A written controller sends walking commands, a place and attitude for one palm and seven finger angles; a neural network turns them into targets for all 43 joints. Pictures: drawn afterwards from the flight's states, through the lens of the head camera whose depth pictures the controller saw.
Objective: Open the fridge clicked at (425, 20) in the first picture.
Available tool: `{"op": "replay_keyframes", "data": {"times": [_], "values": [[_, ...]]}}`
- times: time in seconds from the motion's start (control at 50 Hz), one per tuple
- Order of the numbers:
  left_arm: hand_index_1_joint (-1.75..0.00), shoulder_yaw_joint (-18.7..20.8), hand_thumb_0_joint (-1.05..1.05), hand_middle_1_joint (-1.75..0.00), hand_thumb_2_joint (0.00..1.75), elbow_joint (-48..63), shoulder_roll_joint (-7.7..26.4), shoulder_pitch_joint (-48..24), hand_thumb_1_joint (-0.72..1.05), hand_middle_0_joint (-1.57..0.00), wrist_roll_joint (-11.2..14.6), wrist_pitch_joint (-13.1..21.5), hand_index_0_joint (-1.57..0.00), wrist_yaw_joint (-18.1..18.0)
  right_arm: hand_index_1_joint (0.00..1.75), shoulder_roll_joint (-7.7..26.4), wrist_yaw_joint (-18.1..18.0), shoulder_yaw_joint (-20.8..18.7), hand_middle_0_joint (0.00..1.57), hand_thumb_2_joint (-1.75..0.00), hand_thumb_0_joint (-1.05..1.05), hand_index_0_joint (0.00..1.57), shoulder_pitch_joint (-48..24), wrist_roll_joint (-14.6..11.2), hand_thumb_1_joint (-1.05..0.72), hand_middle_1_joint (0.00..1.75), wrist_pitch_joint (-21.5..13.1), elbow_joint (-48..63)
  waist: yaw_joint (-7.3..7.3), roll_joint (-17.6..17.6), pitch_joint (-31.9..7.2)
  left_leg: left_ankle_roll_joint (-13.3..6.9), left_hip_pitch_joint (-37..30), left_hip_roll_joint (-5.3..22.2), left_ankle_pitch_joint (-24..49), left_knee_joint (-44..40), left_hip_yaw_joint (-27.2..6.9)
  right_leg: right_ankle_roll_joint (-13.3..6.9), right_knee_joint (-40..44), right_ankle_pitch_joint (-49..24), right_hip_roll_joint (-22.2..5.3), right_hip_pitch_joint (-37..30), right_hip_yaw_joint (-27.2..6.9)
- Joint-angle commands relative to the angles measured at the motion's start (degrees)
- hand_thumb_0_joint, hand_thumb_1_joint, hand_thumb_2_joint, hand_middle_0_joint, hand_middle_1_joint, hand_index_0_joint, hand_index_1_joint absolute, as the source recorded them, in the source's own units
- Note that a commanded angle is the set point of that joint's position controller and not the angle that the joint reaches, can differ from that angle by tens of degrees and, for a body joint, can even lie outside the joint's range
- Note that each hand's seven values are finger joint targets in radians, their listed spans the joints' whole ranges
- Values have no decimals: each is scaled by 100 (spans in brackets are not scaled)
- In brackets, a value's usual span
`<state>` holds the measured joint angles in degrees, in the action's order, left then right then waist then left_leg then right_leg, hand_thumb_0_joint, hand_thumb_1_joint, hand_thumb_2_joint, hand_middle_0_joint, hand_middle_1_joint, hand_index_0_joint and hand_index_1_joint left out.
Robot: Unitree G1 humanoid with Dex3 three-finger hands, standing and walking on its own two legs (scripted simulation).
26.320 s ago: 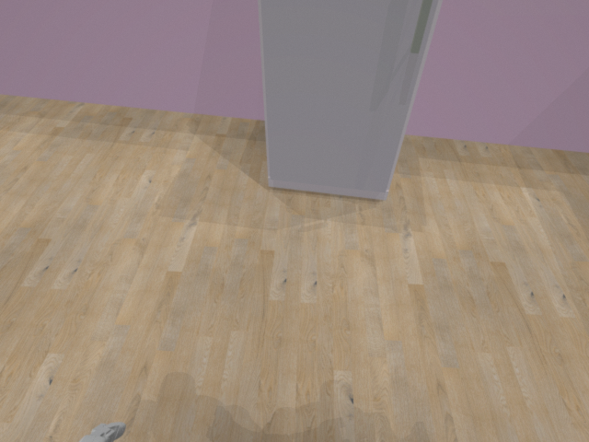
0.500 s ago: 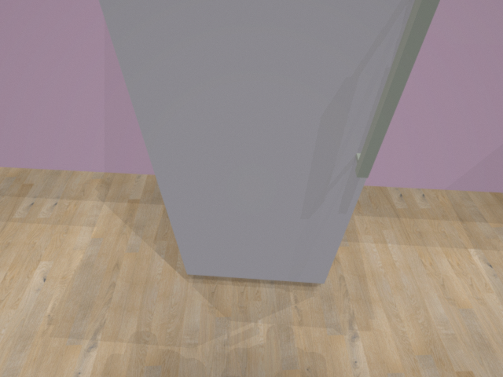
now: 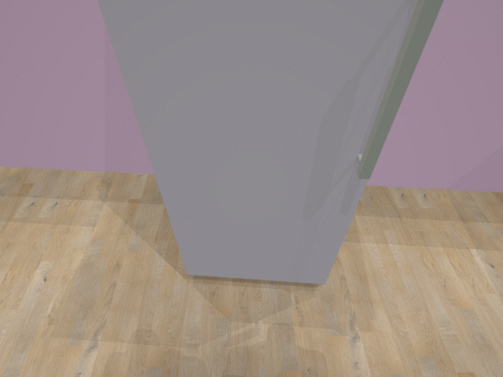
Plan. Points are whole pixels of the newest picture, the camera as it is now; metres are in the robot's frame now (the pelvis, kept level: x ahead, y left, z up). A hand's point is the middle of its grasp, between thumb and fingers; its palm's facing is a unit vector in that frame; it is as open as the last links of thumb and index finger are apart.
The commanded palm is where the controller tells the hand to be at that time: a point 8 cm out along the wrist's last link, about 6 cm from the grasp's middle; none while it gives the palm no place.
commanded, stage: look again from close up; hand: right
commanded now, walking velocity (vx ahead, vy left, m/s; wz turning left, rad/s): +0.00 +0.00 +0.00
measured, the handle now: (387, 96) +0.57 -0.22 +0.18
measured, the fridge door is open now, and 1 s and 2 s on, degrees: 0 0 0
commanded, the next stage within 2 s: shuffle to correct the standing spot in 0.56 s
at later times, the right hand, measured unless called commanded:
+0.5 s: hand out of the picture -0.01 -0.15 -0.18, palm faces +0.04 +0.99 -0.15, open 7.3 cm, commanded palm none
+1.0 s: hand out of the picture +0.00 -0.17 -0.19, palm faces +0.10 +0.99 -0.12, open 7.3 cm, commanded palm none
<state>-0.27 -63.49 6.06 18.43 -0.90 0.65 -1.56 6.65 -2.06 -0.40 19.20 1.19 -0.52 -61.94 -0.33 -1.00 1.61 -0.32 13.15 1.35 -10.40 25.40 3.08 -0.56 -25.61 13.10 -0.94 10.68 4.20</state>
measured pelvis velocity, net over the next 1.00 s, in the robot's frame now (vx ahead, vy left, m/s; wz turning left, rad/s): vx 0.04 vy -0.02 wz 0.00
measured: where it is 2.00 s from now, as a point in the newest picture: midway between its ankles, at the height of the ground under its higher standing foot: outside the picture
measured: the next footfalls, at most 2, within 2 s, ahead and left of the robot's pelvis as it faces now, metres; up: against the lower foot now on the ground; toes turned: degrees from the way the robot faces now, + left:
left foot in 1.28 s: +0.14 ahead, +0.09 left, +0.00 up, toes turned +3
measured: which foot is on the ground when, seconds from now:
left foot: down 0.00-1.00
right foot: down 0.00-1.00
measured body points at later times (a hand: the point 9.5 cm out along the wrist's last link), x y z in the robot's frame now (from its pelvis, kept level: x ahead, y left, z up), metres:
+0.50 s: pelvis +0.00 +0.00 +0.00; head +0.01 -0.01 +0.45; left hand -0.01 +0.21 -0.16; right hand -0.01 -0.21 -0.16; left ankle +0.04 +0.12 -0.74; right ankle +0.01 -0.11 -0.74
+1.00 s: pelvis +0.04 -0.02 -0.01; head +0.04 -0.04 +0.44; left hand +0.00 +0.20 -0.16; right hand +0.00 -0.23 -0.18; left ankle +0.04 +0.11 -0.74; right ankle +0.01 -0.11 -0.74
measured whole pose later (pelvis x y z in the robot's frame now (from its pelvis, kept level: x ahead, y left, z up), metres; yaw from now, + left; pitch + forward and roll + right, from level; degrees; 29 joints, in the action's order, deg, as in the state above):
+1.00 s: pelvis +0.04 -0.02 -0.01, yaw +0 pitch -1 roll +1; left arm 0.2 -62.7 6.6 22.8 -1.6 0.4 -1.1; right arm 7.2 -1.3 -2.9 22.5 1.6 0.5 -61.8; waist -1.1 -2.7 -0.1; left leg -0.6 13.8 2.4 -17.5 31.3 2.4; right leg -2.1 -31.2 19.7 -0.1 11.0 4.8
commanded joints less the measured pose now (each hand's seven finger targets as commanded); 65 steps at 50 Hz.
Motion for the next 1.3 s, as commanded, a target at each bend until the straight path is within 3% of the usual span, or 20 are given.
{"op": "replay_keyframes", "data": {"times": [0.0, 0.64, 0.68, 0.74, 0.84, 0.86, 0.88, 0.92, 0.94, 0.96, 0.98, 1.0, 1.02, 1.06, 1.14, 1.16, 1.22, 1.24, 1.26, 1.28], "values": [[-30, 103, 0, -30, 90, 104, 489, 396, 90, -20, 22, 88, -20, -14, 30, 447, -30, -70, 20, -90, 0, 20, 400, -19, -90, 30, -103, 157, 12, 34, 394, -156, -30, 456, -153, -539, -593, -54, 691, 177, -480, 487, -557], [-30, 106, 0, -30, 90, 69, 515, 373, 90, -20, 18, 106, -20, -17, 30, 486, -18, -68, 20, -90, 0, 20, 370, -18, -90, 30, -121, 104, 5, 37, 331, -156, -59, 457, -33, -546, -601, -58, 695, 29, -485, 336, -514], [-30, 92, 0, -30, 90, 30, 473, 437, 90, -20, 2, 82, -20, -8, 30, 441, -24, -61, 20, -90, 0, 20, 433, -12, -90, 30, -122, 64, -1, 11, 295, -177, -75, 480, -359, -595, -641, -45, 632, 257, -438, 297, -435], [-30, 108, 0, -30, 90, 69, 481, 508, 90, -20, -37, 0, -20, 25, 30, 557, -1, -151, 20, -90, 0, 20, 483, 16, -90, 30, -62, 117, -48, -106, 608, -269, 199, 554, -1701, -736, -847, -60, 437, 1102, -279, 632, -310], [-30, 120, 0, -30, 90, 211, 357, 630, 90, -20, -62, -45, -20, 65, 30, 764, 16, -331, 20, -90, 0, 20, 631, 12, -90, 30, -28, 211, -55, -733, 647, -591, 394, 1087, -2806, -1301, -1514, -57, -524, 986, -4, 836, 24], [-30, 137, 0, -30, 90, 229, 357, 647, 90, -20, -61, -47, -20, 62, 30, 766, 7, -355, 20, -90, 0, 20, 643, 14, -90, 30, -30, 239, -42, -632, 682, -651, 484, 1138, -2792, -1315, -1563, -59, -627, 948, -31, 768, 40], [-30, 123, 0, -30, 90, 225, 327, 735, 90, -20, -61, -18, -20, 67, 30, 765, 10, -378, 20, -90, 0, 20, 585, 15, -90, 30, -34, 264, 3, -603, 658, -669, 580, 1139, -2679, -1214, -1474, -70, -513, 880, -58, 654, 22], [-30, 114, 0, -30, 90, 163, 335, 963, 90, -20, -53, 51, -20, 60, 30, 655, 35, -381, 20, -90, 0, 20, 408, 20, -90, 30, -32, 319, 82, -111, 664, -574, 746, 839, -2191, -645, -987, -111, 68, 851, -137, 313, -137], [-30, 131, 0, -30, 90, 117, 442, 1112, 90, -20, -55, 84, -20, 47, 30, 549, 58, -350, 20, -90, 0, 20, 321, 30, -90, 30, -20, 359, 134, 407, 720, -441, 873, 523, -1859, -83, -573, -219, 453, 967, -368, 187, -520], [-30, 168, 0, -30, 90, 67, 657, 1293, 90, -20, -47, 110, -20, 18, 30, 377, 83, -307, 20, -90, 0, 20, 240, 51, -90, 30, -27, 418, 193, 1133, 736, -293, 1180, 169, -1394, 766, -20, -457, 922, 1071, -875, -62, -1192], [-30, 191, 0, -30, 90, 40, 808, 1493, 90, -20, -49, 122, -20, -26, 30, 209, 94, -251, 20, -90, 0, 20, 70, 78, -90, 30, -55, 508, 276, 1560, 818, -180, 1685, -30, -1431, 1592, 398, -787, 1361, 802, -1381, -373, -1836], [-30, 165, 0, -30, 90, 40, 760, 1567, 90, -20, -60, 134, -20, -49, 30, 203, 95, -224, 20, -90, 0, 20, -125, 88, -90, 30, -83, 601, 328, 1452, 931, -194, 2201, 21, -1833, 2301, 305, -1112, 1405, 38, -1603, -650, -2112], [-30, 146, 0, -30, 90, 44, 719, 1593, 90, -20, -68, 154, -20, -58, 30, 191, 105, -227, 20, -90, 0, 20, -264, 73, -90, 30, -111, 619, 330, 994, 919, -222, 2371, 167, -1939, 2764, 185, -1295, 1289, -715, -1695, -744, -2106], [-30, 113, 0, -30, 90, 87, 668, 1449, 90, -20, -84, 215, -20, -58, 30, 135, 142, -221, 20, -90, 0, 20, -361, 61, -90, 30, -155, 635, 232, 621, 693, -208, 2295, 326, -1819, 2881, 121, -1336, 1082, -1744, -1616, -848, -1701], [-30, 119, 0, -30, 90, 48, 679, 1322, 90, -20, -96, 237, -20, -78, 30, 18, 163, -202, 20, -90, 0, 20, -498, 37, -90, 30, -104, 666, 163, 746, 491, -146, 1451, 250, -1420, 2054, 341, -1147, 988, -2082, -1261, -553, -1051], [-30, 105, 0, -30, 90, 14, 628, 1306, 90, -20, -91, 225, -20, -96, 30, 44, 155, -198, 20, -90, 0, 20, -530, 31, -90, 30, -101, 648, 140, 676, 530, -139, 1253, 180, -1275, 1698, 360, -1062, 867, -2539, -1205, -511, -968], [-30, 87, 0, -30, 90, -15, 572, 1096, 90, -20, -7, 209, -20, -154, 30, 164, 82, -223, 20, -90, 0, 20, 22, -2, -90, 30, -105, 394, -204, 351, 276, -50, -208, 171, 322, 110, 243, -568, 129, -3091, -900, -167, -576], [-30, 81, 0, -30, 90, -11, 470, 1108, 90, -20, 49, 234, -20, -146, 30, 436, 21, -251, 20, -90, 0, 20, 312, -14, -90, 30, -145, 264, -290, 62, 22, -123, -1109, 499, 1464, 28, -189, -321, -198, -2780, -712, 290, -482], [-30, 79, 0, -30, 90, 37, 390, 1150, 90, -20, 85, 222, -20, -119, 30, 743, -33, -286, 20, -90, 0, 20, 545, -37, -90, 30, -171, 207, -271, -280, -335, -423, -1859, 1199, 3292, 317, -894, -103, -423, -1575, -443, 844, -365], [-30, 143, 0, -30, 90, 21, 354, 1243, 90, -20, 99, 181, -20, -100, 30, 991, -32, -299, 20, -90, 0, 20, 509, -55, -90, 30, -143, 153, -153, -263, -288, -723, -1771, 1710, 4361, 510, -986, 28, -488, -334, -130, 962, -332]]}}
